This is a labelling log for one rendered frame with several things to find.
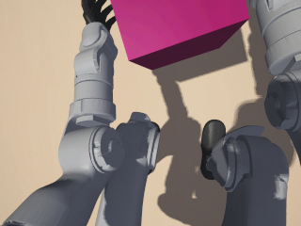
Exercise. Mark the carton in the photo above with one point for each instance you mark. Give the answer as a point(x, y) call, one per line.
point(157, 33)

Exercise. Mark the left robot hand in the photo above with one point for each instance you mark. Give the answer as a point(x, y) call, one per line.
point(92, 13)

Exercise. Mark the right robot upper arm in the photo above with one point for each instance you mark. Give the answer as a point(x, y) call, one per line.
point(283, 105)

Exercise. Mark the right robot shin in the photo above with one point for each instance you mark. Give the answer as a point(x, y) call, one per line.
point(248, 130)

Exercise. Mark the robot left forearm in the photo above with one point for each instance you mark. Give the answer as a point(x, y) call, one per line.
point(93, 80)

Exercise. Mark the left robot shin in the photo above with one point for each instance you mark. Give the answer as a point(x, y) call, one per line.
point(136, 116)

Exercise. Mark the robot right forearm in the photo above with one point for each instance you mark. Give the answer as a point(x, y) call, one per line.
point(280, 25)

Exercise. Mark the robot shin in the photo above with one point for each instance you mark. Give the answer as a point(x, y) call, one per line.
point(136, 116)
point(248, 130)

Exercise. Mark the left robot upper arm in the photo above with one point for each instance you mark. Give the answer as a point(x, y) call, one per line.
point(88, 158)

